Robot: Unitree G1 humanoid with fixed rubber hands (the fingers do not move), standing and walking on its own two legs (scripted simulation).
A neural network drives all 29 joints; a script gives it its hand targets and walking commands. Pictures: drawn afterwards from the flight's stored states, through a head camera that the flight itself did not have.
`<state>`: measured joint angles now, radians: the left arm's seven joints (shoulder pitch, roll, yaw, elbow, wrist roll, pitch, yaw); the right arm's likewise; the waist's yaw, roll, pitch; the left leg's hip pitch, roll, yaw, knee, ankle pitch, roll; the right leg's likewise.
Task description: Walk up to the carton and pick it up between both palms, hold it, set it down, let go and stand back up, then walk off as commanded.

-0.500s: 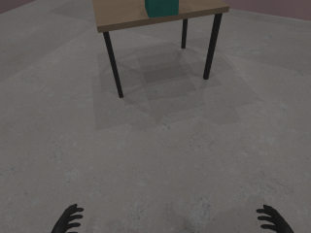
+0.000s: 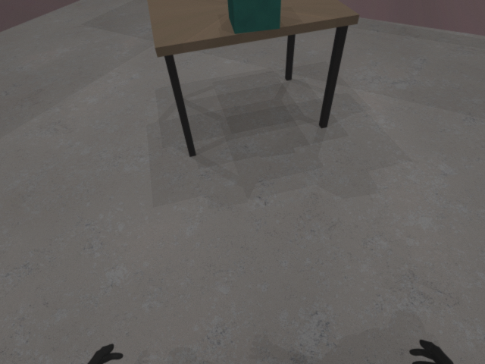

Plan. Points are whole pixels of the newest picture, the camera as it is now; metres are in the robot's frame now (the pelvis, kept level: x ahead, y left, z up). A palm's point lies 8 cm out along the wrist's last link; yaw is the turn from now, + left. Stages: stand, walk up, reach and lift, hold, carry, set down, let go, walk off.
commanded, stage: stand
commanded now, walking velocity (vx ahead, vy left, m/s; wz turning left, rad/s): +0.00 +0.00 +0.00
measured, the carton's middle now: out of the picture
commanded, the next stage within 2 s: walk up in 1.02 s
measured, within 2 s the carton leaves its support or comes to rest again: neither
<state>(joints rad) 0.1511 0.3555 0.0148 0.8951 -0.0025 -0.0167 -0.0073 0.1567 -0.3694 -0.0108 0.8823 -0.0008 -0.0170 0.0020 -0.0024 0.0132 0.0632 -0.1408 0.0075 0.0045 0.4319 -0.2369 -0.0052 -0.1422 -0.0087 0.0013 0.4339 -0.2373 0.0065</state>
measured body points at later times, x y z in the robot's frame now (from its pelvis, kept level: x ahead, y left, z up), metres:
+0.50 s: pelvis -0.01 +0.00 +0.00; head +0.00 -0.01 +0.45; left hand +0.09 +0.30 -0.11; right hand +0.08 -0.31 -0.12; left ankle +0.00 +0.12 -0.74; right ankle +0.00 -0.12 -0.74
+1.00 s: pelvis +0.00 +0.00 +0.01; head +0.00 -0.01 +0.46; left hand +0.09 +0.30 -0.11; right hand +0.08 -0.31 -0.12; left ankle +0.00 +0.12 -0.74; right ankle +0.00 -0.12 -0.74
